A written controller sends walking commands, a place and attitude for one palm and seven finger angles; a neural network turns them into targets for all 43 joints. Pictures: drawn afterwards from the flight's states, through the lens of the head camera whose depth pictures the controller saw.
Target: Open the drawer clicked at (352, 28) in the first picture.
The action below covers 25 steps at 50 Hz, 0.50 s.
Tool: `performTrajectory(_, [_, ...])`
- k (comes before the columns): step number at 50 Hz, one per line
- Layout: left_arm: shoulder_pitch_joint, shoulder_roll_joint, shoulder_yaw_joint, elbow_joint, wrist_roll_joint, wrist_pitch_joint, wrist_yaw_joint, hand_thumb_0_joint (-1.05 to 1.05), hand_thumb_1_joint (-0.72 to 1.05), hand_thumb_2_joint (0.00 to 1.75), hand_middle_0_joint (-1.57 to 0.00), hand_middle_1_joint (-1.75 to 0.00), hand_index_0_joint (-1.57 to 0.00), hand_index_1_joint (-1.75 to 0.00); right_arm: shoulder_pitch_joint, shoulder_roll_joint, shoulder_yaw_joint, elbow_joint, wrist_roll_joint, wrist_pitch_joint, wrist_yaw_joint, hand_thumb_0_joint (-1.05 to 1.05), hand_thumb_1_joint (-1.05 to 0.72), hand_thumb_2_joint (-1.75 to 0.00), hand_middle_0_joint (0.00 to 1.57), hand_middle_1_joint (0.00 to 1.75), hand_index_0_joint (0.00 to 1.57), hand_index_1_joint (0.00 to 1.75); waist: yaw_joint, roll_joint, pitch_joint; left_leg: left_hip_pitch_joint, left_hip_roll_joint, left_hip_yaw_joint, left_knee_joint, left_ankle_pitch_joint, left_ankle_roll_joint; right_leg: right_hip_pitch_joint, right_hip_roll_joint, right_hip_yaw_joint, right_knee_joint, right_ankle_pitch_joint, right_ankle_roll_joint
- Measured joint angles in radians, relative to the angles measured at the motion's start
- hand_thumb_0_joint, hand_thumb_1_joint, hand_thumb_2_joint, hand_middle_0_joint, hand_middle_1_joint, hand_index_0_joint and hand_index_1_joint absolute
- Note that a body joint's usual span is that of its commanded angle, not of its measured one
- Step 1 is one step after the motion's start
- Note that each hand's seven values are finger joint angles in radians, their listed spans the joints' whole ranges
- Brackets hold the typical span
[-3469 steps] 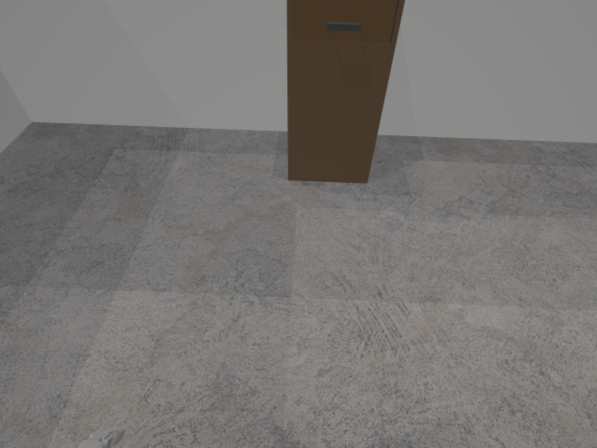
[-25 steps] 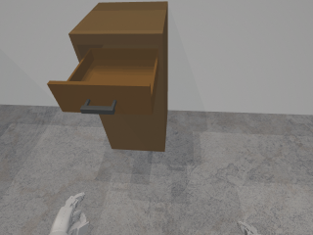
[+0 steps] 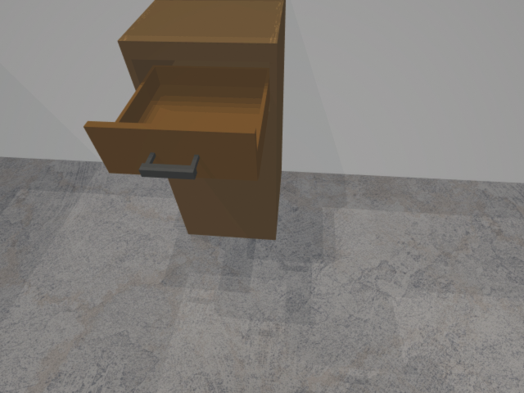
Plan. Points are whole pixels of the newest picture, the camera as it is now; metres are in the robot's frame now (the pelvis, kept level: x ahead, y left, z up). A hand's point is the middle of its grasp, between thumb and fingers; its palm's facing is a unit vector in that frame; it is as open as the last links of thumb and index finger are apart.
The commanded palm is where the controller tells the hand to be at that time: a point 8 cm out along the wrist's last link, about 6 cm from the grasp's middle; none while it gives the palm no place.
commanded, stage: let the arm hang, fingers relaxed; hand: left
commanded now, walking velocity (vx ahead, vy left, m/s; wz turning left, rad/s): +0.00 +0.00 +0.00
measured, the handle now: (171, 164) +0.55 +0.23 +0.00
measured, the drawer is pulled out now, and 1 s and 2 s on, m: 0.29 0.29 0.29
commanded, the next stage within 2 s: look to check the result in 0.40 s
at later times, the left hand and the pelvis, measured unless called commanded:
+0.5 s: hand out of the picture +0.00 +0.16 -0.18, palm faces +0.03 -0.98 -0.19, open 7.4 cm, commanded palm none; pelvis +0.00 -0.01 +0.00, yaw +0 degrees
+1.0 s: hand out of the picture +0.03 +0.17 -0.17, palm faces +0.03 -0.98 -0.21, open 7.4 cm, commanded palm none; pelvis +0.02 -0.01 +0.00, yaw +0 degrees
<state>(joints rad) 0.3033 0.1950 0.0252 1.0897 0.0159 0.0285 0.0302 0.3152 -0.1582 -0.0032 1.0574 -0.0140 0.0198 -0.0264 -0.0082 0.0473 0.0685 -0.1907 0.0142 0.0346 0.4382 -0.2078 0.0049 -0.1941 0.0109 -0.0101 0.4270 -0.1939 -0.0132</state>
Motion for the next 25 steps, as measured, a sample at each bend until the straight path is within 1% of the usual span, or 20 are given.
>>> performTrajectory(12, [-0.035, -0.072, -0.007, 0.027, 0.004, -0.011, 0.004, 0.01, 0.91, 0.90, -0.20, -0.30, -0.20, -0.30, 0.008, 0.035, -0.003, 0.040, -0.001, -0.007, -0.005, 0.00, -0.91, -0.89, 0.20, 0.30, 0.20, 0.30, -0.006, -0.025, -0.015, 0.003, 0.001, 0.007, -0.005, 0.003, -0.004, -0.007, 0.001, 0.007, 0.012, -0.004, -0.003])
performTrajectory(25, [-0.030, -0.071, 0.005, 0.042, 0.001, -0.017, 0.005, 0.01, 0.91, 0.90, -0.20, -0.30, -0.20, -0.30, 0.016, 0.040, -0.014, 0.045, 0.000, -0.010, -0.013, 0.00, -0.91, -0.89, 0.19, 0.30, 0.20, 0.30, -0.007, -0.030, -0.001, -0.002, 0.007, 0.003, -0.001, -0.006, -0.008, -0.008, 0.007, 0.003, 0.007, -0.009, -0.008])
